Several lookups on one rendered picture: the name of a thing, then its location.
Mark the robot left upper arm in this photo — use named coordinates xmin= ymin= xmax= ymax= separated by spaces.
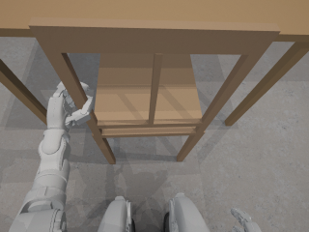
xmin=11 ymin=208 xmax=68 ymax=232

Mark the chair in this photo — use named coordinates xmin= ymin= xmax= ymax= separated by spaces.
xmin=28 ymin=16 xmax=281 ymax=165

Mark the left robot forearm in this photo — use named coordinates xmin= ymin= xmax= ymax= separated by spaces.
xmin=9 ymin=128 xmax=71 ymax=232

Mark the robot right hand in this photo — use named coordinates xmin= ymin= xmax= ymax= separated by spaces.
xmin=230 ymin=207 xmax=262 ymax=232

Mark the robot left hand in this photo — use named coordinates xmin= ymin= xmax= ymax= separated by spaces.
xmin=46 ymin=81 xmax=95 ymax=132

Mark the robot left thigh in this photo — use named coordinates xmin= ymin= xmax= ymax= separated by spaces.
xmin=98 ymin=199 xmax=132 ymax=232

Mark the robot thigh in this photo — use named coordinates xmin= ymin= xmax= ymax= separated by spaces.
xmin=98 ymin=199 xmax=132 ymax=232
xmin=169 ymin=196 xmax=210 ymax=232

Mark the robot right thigh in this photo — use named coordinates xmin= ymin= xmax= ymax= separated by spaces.
xmin=169 ymin=196 xmax=210 ymax=232

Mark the table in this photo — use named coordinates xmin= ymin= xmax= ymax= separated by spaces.
xmin=0 ymin=0 xmax=309 ymax=127

